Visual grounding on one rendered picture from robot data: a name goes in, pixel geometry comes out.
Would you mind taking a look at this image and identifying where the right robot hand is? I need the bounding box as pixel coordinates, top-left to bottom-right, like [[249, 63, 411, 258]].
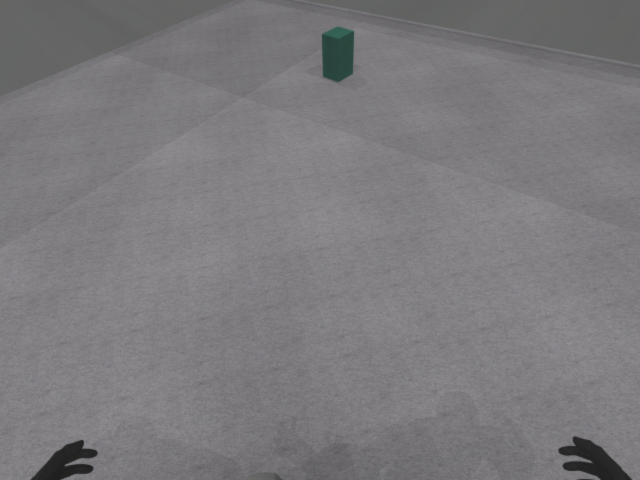
[[558, 437, 632, 480]]

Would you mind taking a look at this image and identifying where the carton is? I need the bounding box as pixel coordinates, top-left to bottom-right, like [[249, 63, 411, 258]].
[[322, 26, 354, 82]]

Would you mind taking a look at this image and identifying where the left robot hand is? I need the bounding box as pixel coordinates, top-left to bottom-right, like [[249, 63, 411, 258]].
[[31, 440, 98, 480]]

